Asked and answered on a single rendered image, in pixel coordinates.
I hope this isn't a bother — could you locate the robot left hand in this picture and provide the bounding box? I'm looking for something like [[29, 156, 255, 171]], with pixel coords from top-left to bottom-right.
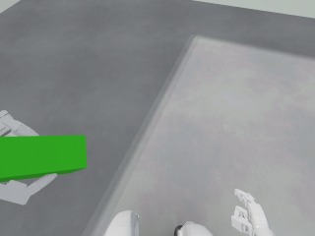
[[0, 110, 58, 205]]

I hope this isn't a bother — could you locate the robot thigh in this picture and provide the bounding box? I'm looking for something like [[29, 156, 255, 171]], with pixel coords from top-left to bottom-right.
[[178, 223, 214, 236], [104, 210, 140, 236]]

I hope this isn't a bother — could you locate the robot right hand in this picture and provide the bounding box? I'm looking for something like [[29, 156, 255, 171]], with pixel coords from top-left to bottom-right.
[[231, 189, 271, 236]]

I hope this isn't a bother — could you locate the right robot thigh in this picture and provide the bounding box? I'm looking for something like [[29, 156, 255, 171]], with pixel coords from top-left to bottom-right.
[[178, 223, 214, 236]]

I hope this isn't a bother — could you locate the left robot thigh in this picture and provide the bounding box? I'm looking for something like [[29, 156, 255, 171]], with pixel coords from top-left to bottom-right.
[[104, 210, 140, 236]]

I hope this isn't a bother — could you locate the sponge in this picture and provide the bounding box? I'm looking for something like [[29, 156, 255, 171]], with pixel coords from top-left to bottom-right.
[[0, 135, 88, 183]]

